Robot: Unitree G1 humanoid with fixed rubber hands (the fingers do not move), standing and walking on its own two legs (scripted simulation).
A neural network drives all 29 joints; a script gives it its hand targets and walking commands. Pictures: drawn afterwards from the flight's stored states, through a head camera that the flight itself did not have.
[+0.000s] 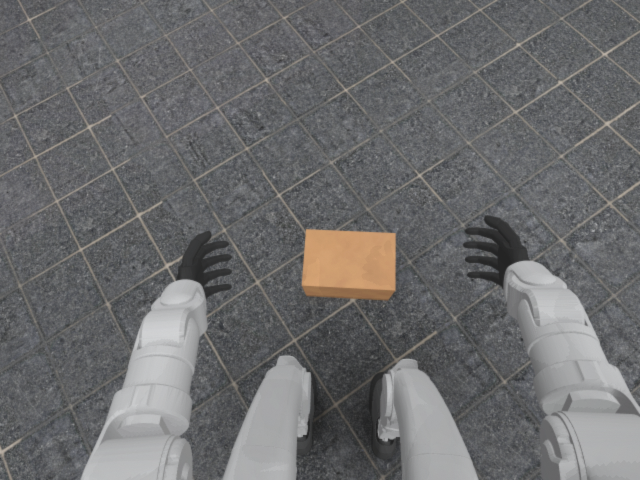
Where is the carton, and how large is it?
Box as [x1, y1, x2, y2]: [302, 229, 395, 300]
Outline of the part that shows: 306,229 302,274 302,286 306,295 387,300 395,290 395,233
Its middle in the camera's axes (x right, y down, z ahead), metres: +0.08 +0.07 +1.05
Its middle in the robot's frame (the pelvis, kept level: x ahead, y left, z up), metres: +0.49 -0.01 -0.61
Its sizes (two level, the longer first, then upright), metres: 0.233 0.150 0.153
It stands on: the floor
